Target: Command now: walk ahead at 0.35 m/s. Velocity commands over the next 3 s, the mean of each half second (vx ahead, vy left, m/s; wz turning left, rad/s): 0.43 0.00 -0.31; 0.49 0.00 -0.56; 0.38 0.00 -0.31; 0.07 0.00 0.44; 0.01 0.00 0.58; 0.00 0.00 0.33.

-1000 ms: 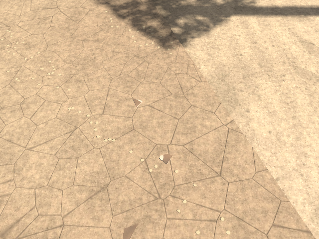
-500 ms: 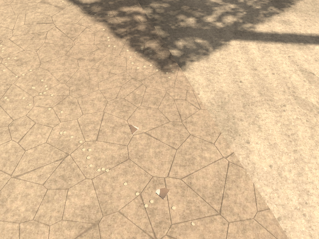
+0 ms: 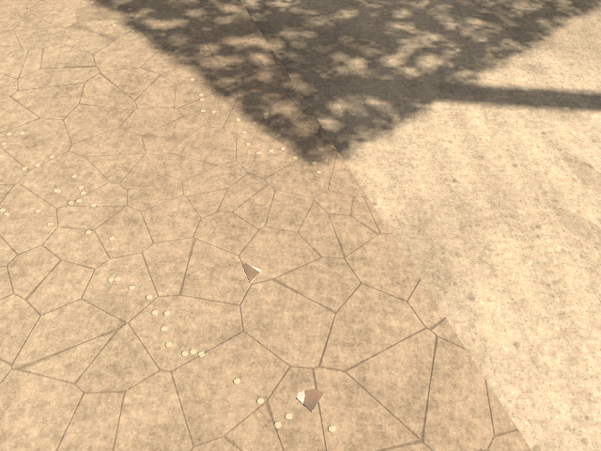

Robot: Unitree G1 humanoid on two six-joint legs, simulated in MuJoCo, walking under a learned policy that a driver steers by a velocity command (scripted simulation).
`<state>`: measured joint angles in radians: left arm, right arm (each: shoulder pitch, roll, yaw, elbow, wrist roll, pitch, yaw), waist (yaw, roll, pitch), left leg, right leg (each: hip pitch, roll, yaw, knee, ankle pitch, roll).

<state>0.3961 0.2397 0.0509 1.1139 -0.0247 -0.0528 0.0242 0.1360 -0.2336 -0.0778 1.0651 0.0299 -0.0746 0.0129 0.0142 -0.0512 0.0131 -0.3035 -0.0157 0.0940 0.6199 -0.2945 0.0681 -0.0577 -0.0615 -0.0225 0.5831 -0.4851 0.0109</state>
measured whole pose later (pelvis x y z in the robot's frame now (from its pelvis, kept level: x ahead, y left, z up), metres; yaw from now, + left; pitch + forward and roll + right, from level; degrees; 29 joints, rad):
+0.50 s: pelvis +0.21 -0.04 -0.01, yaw -11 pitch +1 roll +1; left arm 0.00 0.21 0.06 0.85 -0.03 -0.05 -0.07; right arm 0.39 -0.24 -0.06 1.07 0.00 -0.07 -0.03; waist -0.05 -0.01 0.04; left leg 0.18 0.04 0.26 0.31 -0.47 -0.04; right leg -0.57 -0.03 -0.09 0.63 -0.11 -0.12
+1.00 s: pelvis +0.49 -0.12 +0.01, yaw -28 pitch +3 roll +0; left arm 0.38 0.26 0.08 0.85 -0.02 -0.05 0.02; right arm -0.02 -0.27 -0.05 0.78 0.01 -0.13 0.02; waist 0.10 0.04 0.01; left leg -0.53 0.01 -0.07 0.45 0.01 -0.01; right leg -0.07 0.12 0.20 0.42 -0.38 -0.08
